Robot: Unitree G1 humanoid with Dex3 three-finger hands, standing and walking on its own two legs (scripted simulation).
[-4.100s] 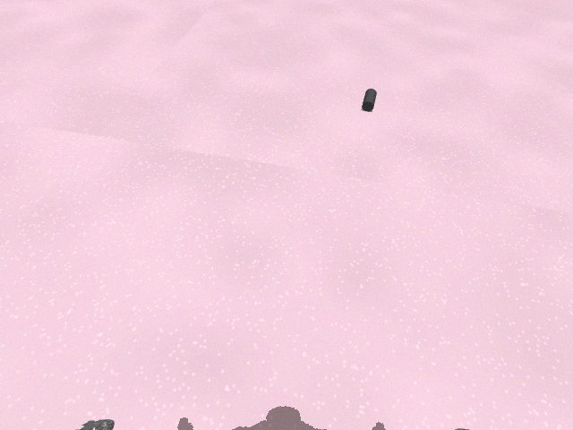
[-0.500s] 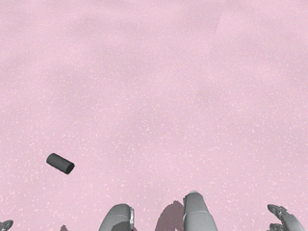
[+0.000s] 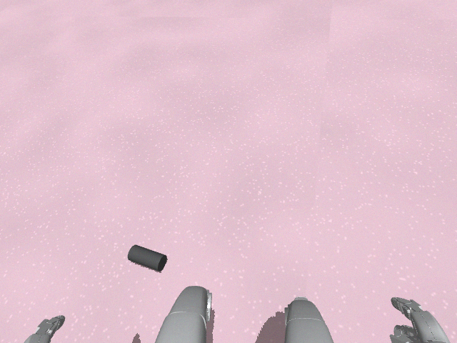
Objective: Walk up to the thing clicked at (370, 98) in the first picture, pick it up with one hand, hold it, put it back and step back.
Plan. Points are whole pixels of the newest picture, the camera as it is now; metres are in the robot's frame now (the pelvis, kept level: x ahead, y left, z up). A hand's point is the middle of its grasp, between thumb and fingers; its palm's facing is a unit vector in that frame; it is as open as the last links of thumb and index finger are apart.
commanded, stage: walk up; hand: left
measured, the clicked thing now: (147, 257) +0.45 +0.46 -0.70
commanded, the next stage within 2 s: none
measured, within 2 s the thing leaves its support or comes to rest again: neither
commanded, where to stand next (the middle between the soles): +0.02 +0.28 m, yaw -12 degrees
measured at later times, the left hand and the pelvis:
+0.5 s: hand out of the picture +0.02 +0.50 -0.13, palm faces -0.17 -0.85 -0.49, open 7.4 cm; pelvis -0.08 +0.23 +0.01, yaw -7 degrees
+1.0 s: hand out of the picture +0.05 +0.64 -0.13, palm faces -0.17 -0.89 -0.42, open 7.4 cm; pelvis -0.10 +0.36 +0.01, yaw -10 degrees
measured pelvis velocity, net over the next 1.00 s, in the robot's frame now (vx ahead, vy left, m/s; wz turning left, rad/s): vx -0.10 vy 0.36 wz -0.18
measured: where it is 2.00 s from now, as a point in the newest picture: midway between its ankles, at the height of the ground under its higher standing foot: outside the picture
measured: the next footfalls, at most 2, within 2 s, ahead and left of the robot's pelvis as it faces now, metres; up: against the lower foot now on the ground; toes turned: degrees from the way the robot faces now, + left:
left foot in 0.14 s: +0.02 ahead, +0.28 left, +0.00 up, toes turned -1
right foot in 0.54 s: -0.04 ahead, +0.15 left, +0.00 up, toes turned -10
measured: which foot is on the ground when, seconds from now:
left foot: up 0.00-0.12, down 0.14-0.56, up 0.58-0.80, down 0.82-1.00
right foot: down 0.00-0.18, up 0.20-0.52, down 0.54-0.84, up 0.86-1.00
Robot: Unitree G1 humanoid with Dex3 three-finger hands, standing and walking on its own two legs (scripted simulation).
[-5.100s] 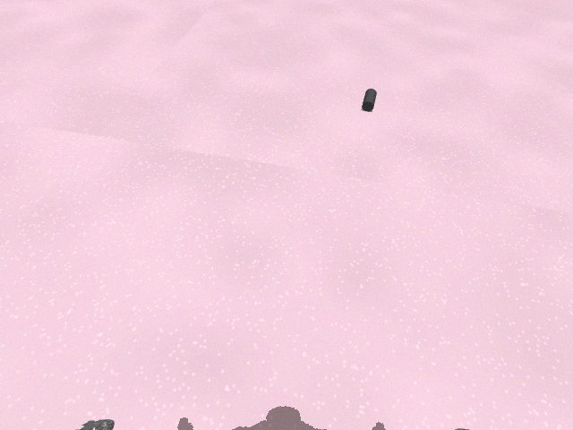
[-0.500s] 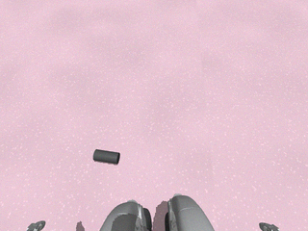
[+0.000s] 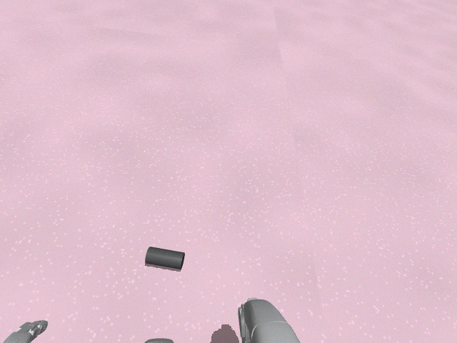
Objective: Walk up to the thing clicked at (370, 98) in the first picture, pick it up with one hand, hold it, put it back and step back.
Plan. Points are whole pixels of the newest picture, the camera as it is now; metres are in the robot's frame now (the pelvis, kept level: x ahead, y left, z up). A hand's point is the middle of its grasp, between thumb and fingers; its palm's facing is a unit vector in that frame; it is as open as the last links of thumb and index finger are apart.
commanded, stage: walk up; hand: left
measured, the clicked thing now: (165, 257) +0.52 +0.20 -0.71
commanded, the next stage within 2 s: none
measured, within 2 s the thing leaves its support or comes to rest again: neither
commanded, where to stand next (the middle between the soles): +0.13 -0.06 m, yaw -2 degrees
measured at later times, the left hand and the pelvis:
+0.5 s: hand (118, 328) +0.16 +0.20 -0.15, palm faces -0.05 -0.93 -0.36, open 7.4 cm; pelvis +0.06 -0.06 -0.01, yaw -2 degrees
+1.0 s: hand out of the picture +0.10 +0.20 -0.13, palm faces -0.04 -0.90 -0.43, open 7.4 cm; pelvis +0.03 -0.07 +0.01, yaw -1 degrees
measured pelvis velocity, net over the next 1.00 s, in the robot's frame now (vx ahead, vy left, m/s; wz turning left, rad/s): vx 0.03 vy -0.07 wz -0.01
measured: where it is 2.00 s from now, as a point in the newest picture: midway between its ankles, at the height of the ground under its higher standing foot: outside the picture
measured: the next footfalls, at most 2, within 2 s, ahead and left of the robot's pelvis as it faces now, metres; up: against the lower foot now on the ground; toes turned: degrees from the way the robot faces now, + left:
right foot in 0.22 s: +0.07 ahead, -0.20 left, +0.00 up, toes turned -5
left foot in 0.52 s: +0.15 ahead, +0.05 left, +0.00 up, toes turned +1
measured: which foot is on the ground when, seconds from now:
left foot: down 0.00-0.26, up 0.28-0.50, down 0.52-0.80, up 0.82-0.98, down 1.00-1.00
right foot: up 0.00-0.20, down 0.22-1.00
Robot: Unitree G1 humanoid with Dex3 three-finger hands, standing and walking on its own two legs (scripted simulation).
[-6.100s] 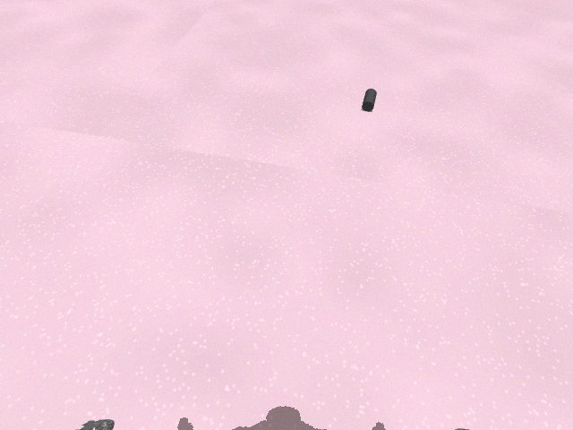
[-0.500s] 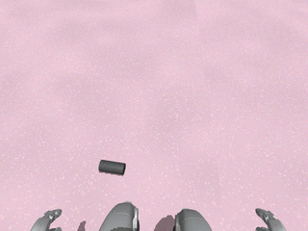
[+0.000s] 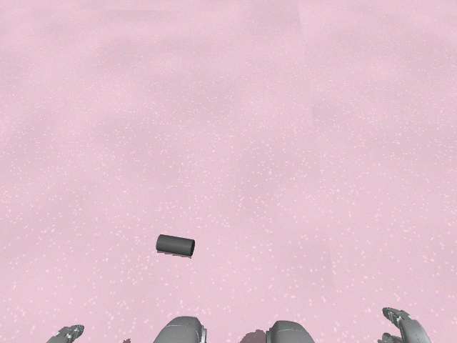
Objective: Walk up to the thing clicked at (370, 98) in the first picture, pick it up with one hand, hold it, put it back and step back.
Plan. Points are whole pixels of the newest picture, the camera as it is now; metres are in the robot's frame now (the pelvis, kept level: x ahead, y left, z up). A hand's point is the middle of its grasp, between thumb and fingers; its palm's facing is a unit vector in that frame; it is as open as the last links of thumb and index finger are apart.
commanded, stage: walk up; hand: left
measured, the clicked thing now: (175, 245) +0.49 +0.28 -0.72
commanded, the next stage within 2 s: stand in 1.40 s
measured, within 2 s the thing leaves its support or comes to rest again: neither
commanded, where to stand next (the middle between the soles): +0.09 +0.02 m, yaw -1 degrees
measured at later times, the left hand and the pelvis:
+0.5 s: hand out of the picture +0.07 +0.26 -0.13, palm faces +0.01 -0.94 -0.35, open 7.4 cm; pelvis +0.00 +0.00 +0.02, yaw +1 degrees
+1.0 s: hand (97, 342) +0.10 +0.26 -0.12, palm faces +0.01 -0.94 -0.34, open 7.4 cm; pelvis +0.01 +0.00 +0.03, yaw +1 degrees
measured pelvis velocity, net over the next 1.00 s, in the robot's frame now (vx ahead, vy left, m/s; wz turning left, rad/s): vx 0.01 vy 0.00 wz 0.01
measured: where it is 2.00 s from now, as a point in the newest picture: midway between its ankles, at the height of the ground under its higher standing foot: outside the picture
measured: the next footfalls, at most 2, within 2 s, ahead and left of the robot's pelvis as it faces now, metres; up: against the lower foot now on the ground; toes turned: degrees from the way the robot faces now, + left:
none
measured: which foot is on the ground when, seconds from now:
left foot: down 0.00-1.00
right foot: down 0.00-1.00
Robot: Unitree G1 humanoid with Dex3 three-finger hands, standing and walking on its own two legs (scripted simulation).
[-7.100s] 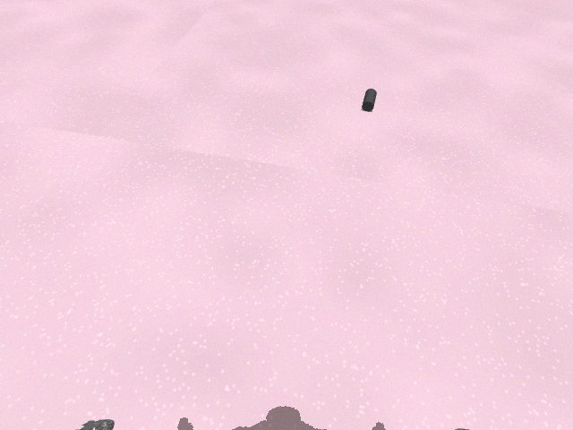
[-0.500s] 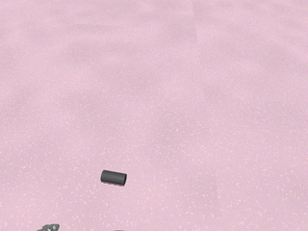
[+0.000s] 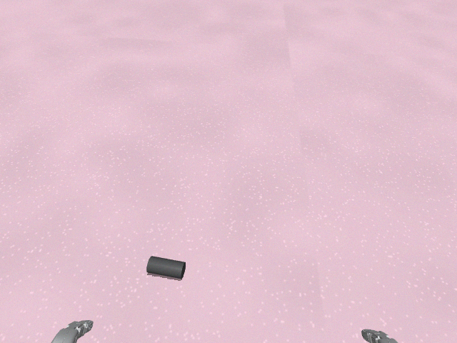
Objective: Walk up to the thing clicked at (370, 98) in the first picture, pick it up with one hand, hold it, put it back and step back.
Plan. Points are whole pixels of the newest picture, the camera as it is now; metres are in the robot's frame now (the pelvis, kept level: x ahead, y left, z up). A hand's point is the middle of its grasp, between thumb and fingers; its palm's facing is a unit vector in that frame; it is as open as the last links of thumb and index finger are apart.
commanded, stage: walk up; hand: left
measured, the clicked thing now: (166, 267) +0.48 +0.27 -0.74
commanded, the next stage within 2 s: stand in 0.40 s
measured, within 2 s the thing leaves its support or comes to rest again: neither
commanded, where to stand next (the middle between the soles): +0.09 +0.01 m, yaw -2 degrees
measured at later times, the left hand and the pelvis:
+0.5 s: hand out of the picture +0.08 +0.26 -0.15, palm faces +0.00 -0.94 -0.34, open 7.4 cm; pelvis +0.00 +0.00 +0.00, yaw +0 degrees
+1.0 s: hand out of the picture +0.06 +0.25 -0.16, palm faces -0.02 -0.94 -0.34, open 7.4 cm; pelvis -0.01 -0.01 +0.00, yaw +0 degrees
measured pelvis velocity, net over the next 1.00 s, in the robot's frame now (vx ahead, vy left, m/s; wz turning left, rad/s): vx -0.01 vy -0.01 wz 0.00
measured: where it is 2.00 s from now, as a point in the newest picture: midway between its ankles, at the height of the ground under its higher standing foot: outside the picture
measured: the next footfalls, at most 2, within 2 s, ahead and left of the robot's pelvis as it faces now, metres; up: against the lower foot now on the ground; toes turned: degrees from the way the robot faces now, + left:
none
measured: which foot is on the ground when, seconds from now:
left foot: down 0.00-1.00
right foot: down 0.00-1.00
